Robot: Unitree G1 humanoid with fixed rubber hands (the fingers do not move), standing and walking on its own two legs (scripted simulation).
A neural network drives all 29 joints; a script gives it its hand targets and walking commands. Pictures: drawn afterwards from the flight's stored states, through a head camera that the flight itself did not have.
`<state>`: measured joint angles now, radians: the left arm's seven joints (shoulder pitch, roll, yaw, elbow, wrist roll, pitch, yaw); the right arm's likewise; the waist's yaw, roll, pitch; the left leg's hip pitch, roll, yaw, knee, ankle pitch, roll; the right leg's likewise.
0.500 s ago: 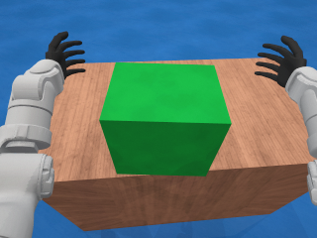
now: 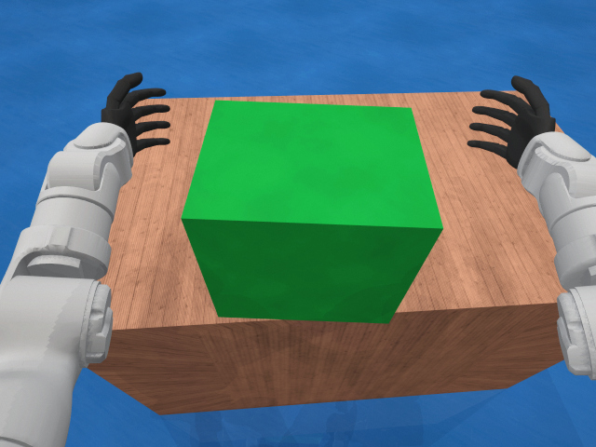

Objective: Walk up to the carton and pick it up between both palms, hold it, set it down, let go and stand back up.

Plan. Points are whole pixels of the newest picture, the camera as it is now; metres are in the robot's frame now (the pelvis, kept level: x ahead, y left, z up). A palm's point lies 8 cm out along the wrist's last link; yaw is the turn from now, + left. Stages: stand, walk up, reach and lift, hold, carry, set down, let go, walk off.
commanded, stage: reach and lift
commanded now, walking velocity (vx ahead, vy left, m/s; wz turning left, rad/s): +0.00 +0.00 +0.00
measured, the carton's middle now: (308, 219) +0.44 +0.02 +0.03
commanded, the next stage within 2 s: none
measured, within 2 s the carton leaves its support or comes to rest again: neither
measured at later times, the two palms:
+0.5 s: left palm (145, 185) +0.43 +0.25 +0.10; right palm (489, 182) +0.46 -0.23 +0.11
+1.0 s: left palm (172, 187) +0.44 +0.21 +0.09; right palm (471, 184) +0.46 -0.20 +0.11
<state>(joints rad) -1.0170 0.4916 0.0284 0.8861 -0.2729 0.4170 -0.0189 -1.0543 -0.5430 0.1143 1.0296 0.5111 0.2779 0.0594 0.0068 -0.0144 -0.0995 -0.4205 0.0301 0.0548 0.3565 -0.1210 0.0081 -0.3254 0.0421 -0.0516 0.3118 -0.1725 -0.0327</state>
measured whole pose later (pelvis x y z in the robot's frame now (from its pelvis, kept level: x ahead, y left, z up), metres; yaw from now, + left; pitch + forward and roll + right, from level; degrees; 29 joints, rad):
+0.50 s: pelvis +0.00 -0.01 -0.01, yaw +1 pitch +18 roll -1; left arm -1.00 0.41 -0.07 1.28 -0.31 -0.09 -0.02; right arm -1.00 -0.44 0.20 1.24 0.50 -0.07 0.02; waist 0.02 -0.01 -0.20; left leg -0.62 0.04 0.04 0.45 -0.14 -0.01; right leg -0.53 0.05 -0.07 0.43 -0.21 -0.05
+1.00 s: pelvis -0.01 +0.00 -0.01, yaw +0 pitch +20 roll -1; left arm -1.05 0.30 -0.06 1.31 -0.27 -0.13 0.02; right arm -1.05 -0.39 0.19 1.31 0.48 -0.10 0.02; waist 0.04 -0.01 -0.23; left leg -0.70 0.04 0.05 0.48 -0.14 0.01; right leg -0.61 0.05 -0.06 0.46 -0.20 -0.04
